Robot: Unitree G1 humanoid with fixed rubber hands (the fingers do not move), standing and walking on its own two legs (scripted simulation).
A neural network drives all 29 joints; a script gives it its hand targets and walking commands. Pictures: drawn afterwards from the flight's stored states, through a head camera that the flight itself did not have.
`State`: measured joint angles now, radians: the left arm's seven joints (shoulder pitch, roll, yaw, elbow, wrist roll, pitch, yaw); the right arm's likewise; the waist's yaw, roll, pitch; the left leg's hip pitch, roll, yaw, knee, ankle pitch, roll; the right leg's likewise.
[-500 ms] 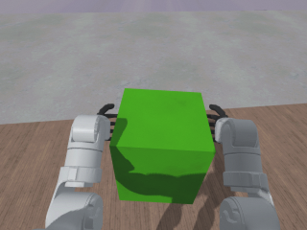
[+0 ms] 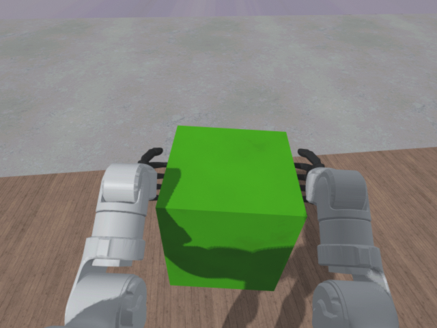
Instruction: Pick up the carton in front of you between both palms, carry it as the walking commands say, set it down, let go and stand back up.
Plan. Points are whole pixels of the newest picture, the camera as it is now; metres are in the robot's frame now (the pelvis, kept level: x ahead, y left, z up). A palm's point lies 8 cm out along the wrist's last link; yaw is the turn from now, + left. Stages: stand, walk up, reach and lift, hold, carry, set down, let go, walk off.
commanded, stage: carry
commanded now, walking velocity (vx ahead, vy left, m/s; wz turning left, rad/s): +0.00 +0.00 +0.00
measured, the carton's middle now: (226, 210) +0.35 +0.00 +0.05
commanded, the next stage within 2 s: none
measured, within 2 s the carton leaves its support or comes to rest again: neither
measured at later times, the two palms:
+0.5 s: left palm (138, 160) +0.40 +0.18 +0.12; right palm (293, 160) +0.41 -0.12 +0.13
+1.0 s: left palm (177, 116) +0.63 +0.14 +0.07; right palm (285, 114) +0.67 -0.15 +0.07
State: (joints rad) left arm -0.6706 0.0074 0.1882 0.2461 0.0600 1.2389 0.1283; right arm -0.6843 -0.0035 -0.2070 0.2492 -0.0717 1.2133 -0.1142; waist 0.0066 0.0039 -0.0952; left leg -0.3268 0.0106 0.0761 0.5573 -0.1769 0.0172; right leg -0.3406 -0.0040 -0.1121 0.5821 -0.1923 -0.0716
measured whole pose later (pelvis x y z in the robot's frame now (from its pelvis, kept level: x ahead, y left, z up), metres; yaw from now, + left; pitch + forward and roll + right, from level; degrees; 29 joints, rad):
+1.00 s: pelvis +0.29 -0.03 -0.02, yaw +2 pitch +5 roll +2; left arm -0.61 -0.02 0.20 0.09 0.05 1.20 0.15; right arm -0.67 0.01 -0.20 0.14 -0.06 1.19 -0.13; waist 0.06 0.01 0.02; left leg -0.63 0.03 0.02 1.12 -0.36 0.02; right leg -0.37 0.02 -0.12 0.56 -0.19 -0.13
